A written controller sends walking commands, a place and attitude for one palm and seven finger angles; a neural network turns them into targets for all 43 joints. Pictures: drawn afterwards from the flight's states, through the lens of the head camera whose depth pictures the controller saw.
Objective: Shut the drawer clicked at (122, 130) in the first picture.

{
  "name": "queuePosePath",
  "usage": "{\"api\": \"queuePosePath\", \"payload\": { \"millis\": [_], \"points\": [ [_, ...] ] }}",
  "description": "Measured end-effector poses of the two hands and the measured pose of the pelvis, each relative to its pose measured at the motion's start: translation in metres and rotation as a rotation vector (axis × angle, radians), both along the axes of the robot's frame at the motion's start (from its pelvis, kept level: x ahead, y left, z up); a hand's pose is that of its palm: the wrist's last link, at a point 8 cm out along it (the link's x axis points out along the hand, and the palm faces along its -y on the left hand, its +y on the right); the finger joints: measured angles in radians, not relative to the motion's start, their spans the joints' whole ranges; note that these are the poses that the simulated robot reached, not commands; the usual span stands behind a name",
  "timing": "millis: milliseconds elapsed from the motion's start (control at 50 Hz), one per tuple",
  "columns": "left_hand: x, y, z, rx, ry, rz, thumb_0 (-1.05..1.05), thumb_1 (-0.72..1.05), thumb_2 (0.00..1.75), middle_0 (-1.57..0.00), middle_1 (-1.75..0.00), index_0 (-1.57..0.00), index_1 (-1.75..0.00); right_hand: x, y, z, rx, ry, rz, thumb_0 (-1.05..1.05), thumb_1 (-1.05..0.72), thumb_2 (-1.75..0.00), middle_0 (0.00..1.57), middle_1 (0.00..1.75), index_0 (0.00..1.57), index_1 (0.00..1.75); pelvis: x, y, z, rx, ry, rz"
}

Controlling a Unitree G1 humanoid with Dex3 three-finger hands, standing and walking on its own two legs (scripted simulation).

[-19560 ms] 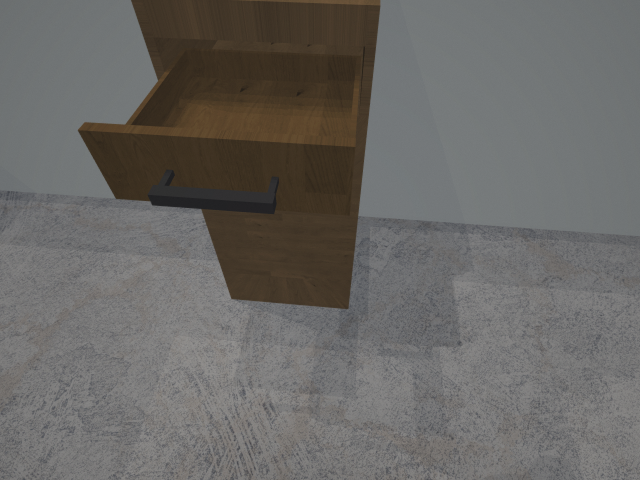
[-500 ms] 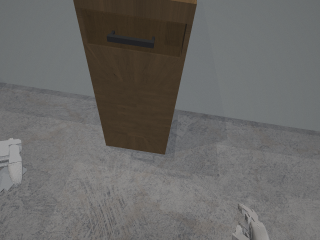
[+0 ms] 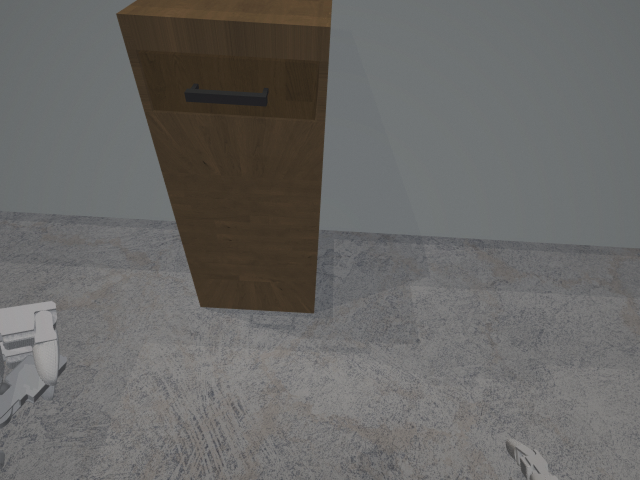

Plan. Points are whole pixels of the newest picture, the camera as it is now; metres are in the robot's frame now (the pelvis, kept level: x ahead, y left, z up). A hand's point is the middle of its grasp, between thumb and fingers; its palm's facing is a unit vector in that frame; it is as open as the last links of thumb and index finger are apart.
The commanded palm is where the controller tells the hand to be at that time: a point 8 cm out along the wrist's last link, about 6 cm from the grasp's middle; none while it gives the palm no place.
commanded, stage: stop stepping back and stand still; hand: left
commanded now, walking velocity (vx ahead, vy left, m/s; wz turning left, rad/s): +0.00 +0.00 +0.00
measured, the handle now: (228, 93) +0.87 +0.24 +0.10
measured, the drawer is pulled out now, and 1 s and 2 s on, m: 0.00 0.00 0.00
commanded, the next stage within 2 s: let the arm hang, fingers relaxed in 0.32 s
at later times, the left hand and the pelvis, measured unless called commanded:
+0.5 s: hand (81, 409) +0.18 +0.25 +0.07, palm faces +0.25 -0.85 -0.46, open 3.2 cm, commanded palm none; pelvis -0.03 +0.01 +0.00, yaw +1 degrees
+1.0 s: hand out of the picture -0.13 +0.19 -0.16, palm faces +0.05 -0.97 -0.26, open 5.3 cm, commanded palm none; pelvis -0.03 -0.01 +0.00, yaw +2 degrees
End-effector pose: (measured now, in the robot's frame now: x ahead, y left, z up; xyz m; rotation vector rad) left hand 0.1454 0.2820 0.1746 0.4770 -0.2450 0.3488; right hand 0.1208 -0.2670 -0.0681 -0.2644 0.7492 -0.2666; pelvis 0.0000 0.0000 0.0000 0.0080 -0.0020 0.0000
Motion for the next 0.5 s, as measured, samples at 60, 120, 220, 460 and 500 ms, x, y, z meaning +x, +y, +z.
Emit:
{"api": "queuePosePath", "payload": {
  "millis": [60,120,220,460,500],
  "points": [
    [-0.009,-0.003,0.002,0.009,-0.008,-0.012,0.01,0.89,0.9,-1.41,-1.6,-1.4,-1.6,0.0,0.007,0.005,0.014,-0.046,0.018,0.02,-0.9,-0.9,0.2,0.3,0.2,0.3,-0.009,-0.001,0.0,-0.006,-0.012,0.005],
    [-0.018,-0.006,0.007,0.019,-0.03,-0.019,0.01,0.89,0.9,-1.41,-1.6,-1.4,-1.6,0.001,0.019,0.007,0.039,-0.073,0.049,0.02,-0.9,-0.9,0.2,0.3,0.2,0.3,-0.016,-0.003,0.001,-0.019,-0.014,0.01],
    [-0.03,-0.003,0.008,0.011,-0.05,-0.008,0.01,0.89,0.9,-1.41,-1.6,-1.4,-1.6,0.003,0.036,0.003,0.068,-0.076,0.089,0.02,-0.9,-0.9,0.2,0.3,0.2,0.3,-0.023,0.0,0.0,-0.043,-0.019,0.008],
    [-0.012,0.006,-0.021,0.013,0.1,-0.004,0.01,0.89,0.9,-1.41,-1.6,-1.4,-1.59,0.007,0.058,-0.008,0.126,-0.046,0.167,0.01,-0.9,-0.9,0.21,0.3,0.2,0.3,-0.027,0.004,0.002,-0.023,-0.001,0.02],
    [-0.001,0.012,-0.076,-0.06,0.326,0.009,0.0,0.9,0.9,-1.39,-1.58,-1.39,-1.58,0.005,0.05,-0.024,0.134,0.033,0.179,0.01,-0.9,-0.9,0.21,0.3,0.2,0.3,-0.03,0.005,-0.001,-0.029,0.001,0.025]
  ]
}}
